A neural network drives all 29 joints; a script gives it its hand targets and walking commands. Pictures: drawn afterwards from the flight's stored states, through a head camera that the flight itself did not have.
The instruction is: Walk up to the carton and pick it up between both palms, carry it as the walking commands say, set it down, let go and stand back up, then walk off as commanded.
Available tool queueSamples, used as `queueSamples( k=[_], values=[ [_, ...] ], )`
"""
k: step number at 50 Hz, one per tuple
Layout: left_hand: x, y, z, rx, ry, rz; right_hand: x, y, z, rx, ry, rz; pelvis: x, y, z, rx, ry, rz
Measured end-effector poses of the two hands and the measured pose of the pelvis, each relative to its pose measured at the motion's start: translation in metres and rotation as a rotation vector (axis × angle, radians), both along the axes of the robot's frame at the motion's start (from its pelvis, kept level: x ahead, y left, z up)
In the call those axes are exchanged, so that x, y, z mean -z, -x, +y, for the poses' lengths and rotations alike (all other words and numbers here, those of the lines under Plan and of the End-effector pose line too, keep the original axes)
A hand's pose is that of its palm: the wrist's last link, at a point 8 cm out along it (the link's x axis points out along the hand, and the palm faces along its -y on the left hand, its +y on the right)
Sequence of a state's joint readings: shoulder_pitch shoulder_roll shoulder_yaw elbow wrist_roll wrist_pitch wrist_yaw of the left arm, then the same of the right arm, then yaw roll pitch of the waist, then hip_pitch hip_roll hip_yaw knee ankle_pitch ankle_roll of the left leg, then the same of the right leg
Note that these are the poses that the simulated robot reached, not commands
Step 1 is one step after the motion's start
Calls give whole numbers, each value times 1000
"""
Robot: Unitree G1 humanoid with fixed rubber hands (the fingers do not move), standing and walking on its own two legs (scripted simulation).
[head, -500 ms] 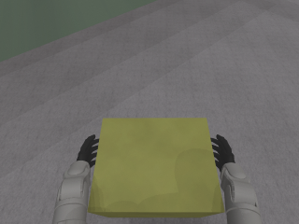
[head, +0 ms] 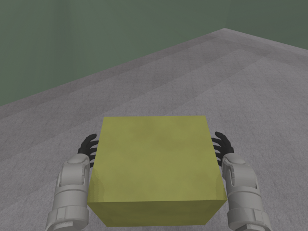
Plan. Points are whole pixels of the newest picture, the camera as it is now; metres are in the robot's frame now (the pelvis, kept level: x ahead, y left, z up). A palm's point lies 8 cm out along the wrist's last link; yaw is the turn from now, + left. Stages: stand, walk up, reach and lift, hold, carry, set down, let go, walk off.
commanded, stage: reach and lift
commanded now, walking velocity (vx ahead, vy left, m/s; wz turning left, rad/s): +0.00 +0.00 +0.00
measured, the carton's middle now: (155, 172) +0.31 +0.02 -0.02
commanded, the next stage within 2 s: hold in 0.94 s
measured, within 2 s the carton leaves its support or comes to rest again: neither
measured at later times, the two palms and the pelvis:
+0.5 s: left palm (93, 158) +0.32 +0.19 +0.04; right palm (233, 160) +0.30 -0.20 +0.05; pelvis +0.06 +0.02 +0.00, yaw -3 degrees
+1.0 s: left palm (91, 167) +0.29 +0.19 +0.03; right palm (232, 166) +0.29 -0.19 +0.04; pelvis +0.03 +0.00 +0.00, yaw -2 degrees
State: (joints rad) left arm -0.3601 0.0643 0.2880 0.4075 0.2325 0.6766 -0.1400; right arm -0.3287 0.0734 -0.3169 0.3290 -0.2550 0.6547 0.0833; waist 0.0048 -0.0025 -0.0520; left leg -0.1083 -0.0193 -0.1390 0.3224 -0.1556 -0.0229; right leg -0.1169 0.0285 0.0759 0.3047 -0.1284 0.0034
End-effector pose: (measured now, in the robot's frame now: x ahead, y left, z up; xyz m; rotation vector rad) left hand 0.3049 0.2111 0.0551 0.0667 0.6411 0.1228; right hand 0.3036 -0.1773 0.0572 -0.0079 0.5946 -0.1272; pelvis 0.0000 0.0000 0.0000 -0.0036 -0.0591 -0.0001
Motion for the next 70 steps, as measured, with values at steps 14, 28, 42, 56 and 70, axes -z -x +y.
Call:
queueSamples(
  k=[14, 28, 42, 56, 70],
  values=[
    [8, -23, -21, 66, 24, 24, 2, 6, -20, 84, 1, 28, -2, -18, 17, 33, -2, -17],
    [23, -10, -19, 3, 70, 36, 13, 6, -18, 65, -7, 42, -4, -60, 16, 44, 1, -16],
    [18, 2, -18, -24, 52, 6, 11, 4, -18, 22, 2, 14, -5, -49, 4, 27, 1, -18],
    [14, 11, -15, -1, 32, -12, 8, 18, -15, 30, 13, -2, -4, -25, 1, 23, -3, -21],
    [9, 1, -10, 20, 24, 3, 1, 13, -10, 39, 23, 13, -2, -7, 13, 23, -5, -33]
  ],
)
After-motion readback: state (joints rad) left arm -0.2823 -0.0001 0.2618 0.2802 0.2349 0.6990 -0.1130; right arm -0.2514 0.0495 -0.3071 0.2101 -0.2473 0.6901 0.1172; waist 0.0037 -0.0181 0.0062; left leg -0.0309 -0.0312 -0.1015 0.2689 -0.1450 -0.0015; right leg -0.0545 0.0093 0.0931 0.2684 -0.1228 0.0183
